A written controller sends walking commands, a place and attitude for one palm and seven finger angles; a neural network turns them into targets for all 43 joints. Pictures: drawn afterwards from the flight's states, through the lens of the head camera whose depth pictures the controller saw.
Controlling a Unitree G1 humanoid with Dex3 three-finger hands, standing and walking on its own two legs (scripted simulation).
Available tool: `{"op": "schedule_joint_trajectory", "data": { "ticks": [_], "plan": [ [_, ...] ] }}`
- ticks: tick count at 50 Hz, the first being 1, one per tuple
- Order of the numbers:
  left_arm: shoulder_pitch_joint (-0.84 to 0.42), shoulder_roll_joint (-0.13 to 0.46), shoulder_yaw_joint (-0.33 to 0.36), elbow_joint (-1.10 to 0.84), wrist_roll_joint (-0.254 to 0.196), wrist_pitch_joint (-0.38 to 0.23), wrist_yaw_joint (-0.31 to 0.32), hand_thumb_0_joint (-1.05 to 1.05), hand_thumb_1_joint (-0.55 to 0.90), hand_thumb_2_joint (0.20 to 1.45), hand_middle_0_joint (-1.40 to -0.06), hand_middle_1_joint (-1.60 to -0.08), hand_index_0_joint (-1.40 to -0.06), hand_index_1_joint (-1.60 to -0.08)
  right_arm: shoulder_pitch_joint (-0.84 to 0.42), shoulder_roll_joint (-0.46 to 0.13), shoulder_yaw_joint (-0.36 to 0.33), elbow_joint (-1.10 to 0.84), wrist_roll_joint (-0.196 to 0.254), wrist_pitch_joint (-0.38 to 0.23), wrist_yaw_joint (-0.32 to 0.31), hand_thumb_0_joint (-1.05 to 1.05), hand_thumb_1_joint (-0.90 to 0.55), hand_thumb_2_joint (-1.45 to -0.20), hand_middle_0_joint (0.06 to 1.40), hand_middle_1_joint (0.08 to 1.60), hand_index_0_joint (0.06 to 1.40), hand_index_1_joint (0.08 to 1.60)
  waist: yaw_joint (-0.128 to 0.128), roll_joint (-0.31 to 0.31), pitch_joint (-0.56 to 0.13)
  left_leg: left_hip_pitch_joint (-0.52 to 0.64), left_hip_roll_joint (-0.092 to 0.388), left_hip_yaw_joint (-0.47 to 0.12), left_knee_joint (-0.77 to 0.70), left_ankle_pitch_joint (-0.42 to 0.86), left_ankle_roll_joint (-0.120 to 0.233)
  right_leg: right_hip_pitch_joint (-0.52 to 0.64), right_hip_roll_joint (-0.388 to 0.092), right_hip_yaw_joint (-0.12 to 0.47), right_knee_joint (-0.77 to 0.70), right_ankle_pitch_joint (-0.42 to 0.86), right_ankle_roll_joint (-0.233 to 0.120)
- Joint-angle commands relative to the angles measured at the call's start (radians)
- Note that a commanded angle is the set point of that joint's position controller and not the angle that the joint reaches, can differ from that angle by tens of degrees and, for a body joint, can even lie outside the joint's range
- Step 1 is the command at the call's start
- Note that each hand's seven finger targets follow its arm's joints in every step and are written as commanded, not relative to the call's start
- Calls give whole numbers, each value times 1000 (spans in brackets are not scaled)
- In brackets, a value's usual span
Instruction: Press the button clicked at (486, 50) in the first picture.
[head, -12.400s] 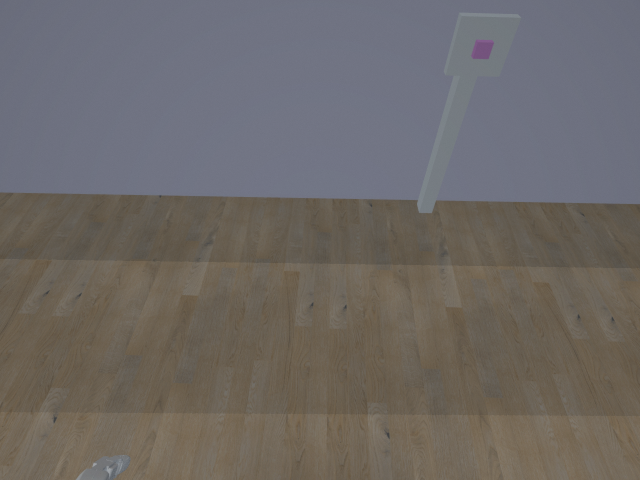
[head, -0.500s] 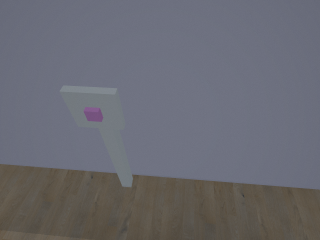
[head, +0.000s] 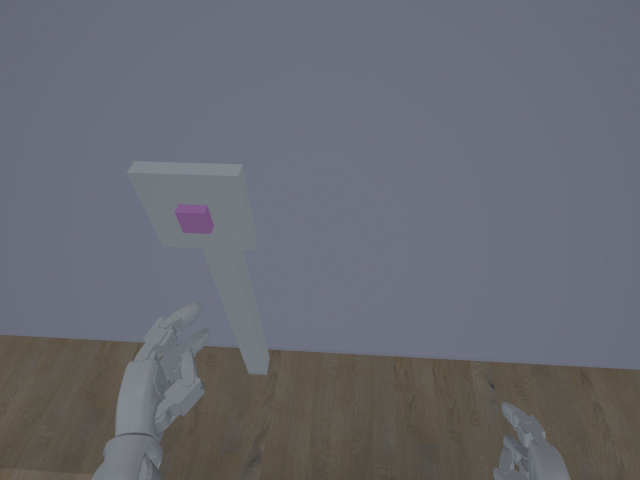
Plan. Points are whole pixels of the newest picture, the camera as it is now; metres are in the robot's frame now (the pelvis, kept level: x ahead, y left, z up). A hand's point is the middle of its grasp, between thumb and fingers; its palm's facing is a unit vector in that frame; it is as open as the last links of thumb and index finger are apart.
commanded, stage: raise the hand and make a fist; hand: left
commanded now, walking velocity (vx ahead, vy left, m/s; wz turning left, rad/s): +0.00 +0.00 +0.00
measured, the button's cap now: (195, 217) +0.53 +0.23 +0.01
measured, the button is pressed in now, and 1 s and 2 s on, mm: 0 0 0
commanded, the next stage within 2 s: aim a knuckle at the button in 1.74 s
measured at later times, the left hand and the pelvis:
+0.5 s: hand (191, 443) +0.18 +0.16 -0.03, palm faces -0.20 -0.98 -0.01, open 3.3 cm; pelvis -0.03 +0.02 -0.07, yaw +1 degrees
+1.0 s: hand (141, 420) +0.20 +0.22 -0.01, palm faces -0.01 -1.00 -0.05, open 3.1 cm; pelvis -0.01 +0.03 -0.05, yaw +1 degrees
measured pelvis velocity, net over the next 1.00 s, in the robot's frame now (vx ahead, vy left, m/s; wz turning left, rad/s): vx -0.01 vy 0.03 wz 0.02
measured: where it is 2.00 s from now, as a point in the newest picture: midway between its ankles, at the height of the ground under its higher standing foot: outside the picture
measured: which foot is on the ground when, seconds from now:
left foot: down 0.00-1.00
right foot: down 0.00-1.00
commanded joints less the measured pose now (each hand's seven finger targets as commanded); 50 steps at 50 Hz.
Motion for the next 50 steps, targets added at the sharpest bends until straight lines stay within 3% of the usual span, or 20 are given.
{"op": "schedule_joint_trajectory", "data": {
  "ticks": [1, 2, 5, 7, 9, 12, 14, 16, 18, 21, 24, 25, 28, 31, 34, 35, 37, 40, 45, 50],
  "plan": [
    [406, 35, 60, -95, -32, -275, -224, 0, 900, 900, -585, -720, -585, -720, -103, -106, -54, -268, -13, -37, 72, 0, -900, -900, 200, 300, 200, 300, 103, -62, -79, -276, -34, -12, 105, 168, -33, 116, -27, 74, 67, 148, 5],
    [373, 97, 108, -95, -16, -312, -248, 0, 900, 900, -613, -750, -613, -750, -125, -107, -61, -292, -15, -19, 76, 0, -900, -900, 200, 300, 200, 300, 95, -36, -74, -322, -37, -4, 151, 150, -31, 68, -30, 88, 98, 136, 0],
    [272, 94, 84, -167, 20, -267, -223, 0, 900, 900, -695, -840, -695, -840, -162, -99, -57, -392, -1, 47, 66, 0, -900, -900, 200, 300, 200, 300, 85, -51, -12, -437, -49, 9, 199, 1, -6, -63, -24, 119, 105, -113, -6],
    [126, 93, 55, -291, 24, -257, -178, 0, 900, 900, -750, -900, -750, -900, -153, -95, -49, -449, 6, 64, 50, 0, -900, -900, 200, 300, 200, 300, 65, -29, -56, -476, -41, -7, 228, -71, 5, -121, -21, 144, 117, -247, -4],
    [48, 114, 82, -412, 22, -294, -128, 0, 900, 900, -805, -960, -805, -960, -97, -75, -45, -451, -3, 62, 34, 0, -900, -900, 200, 300, 200, 300, 57, 57, -170, -456, -25, -34, 273, -26, 9, -144, -10, 141, 177, -192, -6],
    [-19, 120, 50, -620, 15, -363, -115, 0, 900, 900, -887, -1050, -887, -1050, -45, -75, -27, -434, -13, 57, 19, 0, -900, -900, 200, 300, 200, 300, 12, 84, -318, -384, -3, -72, 336, 84, 18, -168, 10, 107, 256, -33, -2],
    [-16, 108, -6, -647, 13, -373, -154, 0, 900, 900, -943, -1110, -943, -1110, -37, -86, -9, -411, -17, 45, 16, 0, -900, -900, 200, 300, 200, 300, -8, 138, -324, -373, 5, -86, 358, 142, 17, -203, 13, 89, 279, 11, -4],
    [-25, 103, -44, -590, 6, -329, -220, 0, 900, 900, -997, -1170, -997, -1170, -30, -104, 0, -386, -17, 36, 12, 0, -900, -900, 200, 300, 200, 300, -47, 94, -276, -393, 18, -106, 372, 134, 21, -249, 21, 61, 283, 1, 4],
    [61, 121, -31, -493, 7, -230, -267, 0, 900, 900, -1053, -1230, -1053, -1230, -26, -112, 0, -391, -6, 38, 5, 0, -900, -900, 200, 300, 200, 300, -37, 31, -251, -445, 19, -121, 342, 79, 19, -221, 23, 41, 262, -46, 12],
    [191, 141, 18, -395, -4, -33, -306, 0, 900, 900, -1135, -1320, -1135, -1320, -58, -107, -3, -430, 26, 61, 4, 0, -900, -900, 200, 300, 200, 300, 16, -33, -250, -481, 3, -121, 268, 38, 12, -151, 25, 19, 232, -95, 20],
    [210, 186, 130, -479, -40, 84, -254, 0, 900, 900, -1217, -1410, -1217, -1410, -99, -81, -2, -465, 33, 84, -5, 0, -900, -900, 200, 300, 200, 300, 68, -56, -296, -469, -5, -116, 212, 62, 4, -55, 17, 9, 219, -83, 19],
    [216, 205, 172, -491, -54, 89, -224, 0, 900, 900, -1245, -1440, -1245, -1440, -122, -73, 4, -463, 29, 88, -8, 0, -900, -900, 200, 300, 200, 300, 91, -76, -294, -474, -5, -118, 212, 68, 2, -45, 23, 8, 230, -95, 13],
    [206, 157, 176, -562, -74, 17, -132, 0, 900, 900, -1300, -1500, -1300, -1500, -79, -49, 7, -450, 16, 79, -10, 0, -900, -900, 200, 300, 200, 300, 86, -23, -251, -457, 3, -107, 208, 78, -4, -75, 22, 9, 221, -94, 9],
    [135, 159, 136, -575, -35, -104, -93, 0, 900, 900, -1300, -1500, -1300, -1500, -53, -61, 11, -419, -4, 60, -4, 0, -900, -900, 200, 300, 200, 300, 46, 17, -200, -475, 9, -110, 239, 46, 0, -165, 20, 16, 237, -140, 2],
    [121, 155, 73, -546, -4, -185, -125, 0, 900, 900, -1300, -1500, -1300, -1500, -18, -90, 7, -396, -8, 39, 3, 0, -900, -900, 200, 300, 200, 300, 1, 56, -201, -456, 12, -118, 264, 10, 1, -237, 18, 6, 249, -164, 4],
    [112, 133, 34, -526, -4, -185, -154, 0, 900, 900, -1300, -1500, -1300, -1500, -14, -99, 8, -398, -6, 36, 2, 0, -900, -900, 200, 300, 200, 300, -22, 28, -179, -460, 14, -125, 268, 6, 5, -249, 20, 4, 245, -160, 5],
    [127, 163, 47, -503, -12, -169, -202, 0, 900, 900, -1300, -1500, -1300, -1500, -1, -116, 0, -403, 4, 27, -3, 0, -900, -900, 200, 300, 200, 300, -18, 45, -208, -451, 9, -124, 264, 2, 4, -225, 16, 13, 229, -160, 9],
    [143, 246, 135, -509, -32, -107, -235, 0, 900, 900, -1300, -1500, -1300, -1500, 5, -125, -9, -411, 15, 30, -12, 0, -900, -900, 200, 300, 200, 300, 9, 57, -259, -413, 7, -127, 242, 85, -1, -162, 23, 5, 228, -86, 6],
    [168, 245, 229, -550, -84, -49, -196, 0, 900, 900, -1300, -1500, -1300, -1500, 2, -90, -11, -424, 16, 62, -18, 0, -900, -900, 200, 300, 200, 300, 50, 57, -283, -351, 7, -113, 223, 273, -16, -59, 34, -10, 226, 84, 4],
    [118, 193, 160, -479, -63, -63, -204, 0, 900, 900, -1300, -1500, -1300, -1500, 11, -93, 0, -406, 5, 71, -8, 0, -900, -900, 200, 300, 200, 300, 5, 50, -189, -364, 14, -113, 239, 281, -15, -114, 36, -15, 219, 104, 7]
  ]
}}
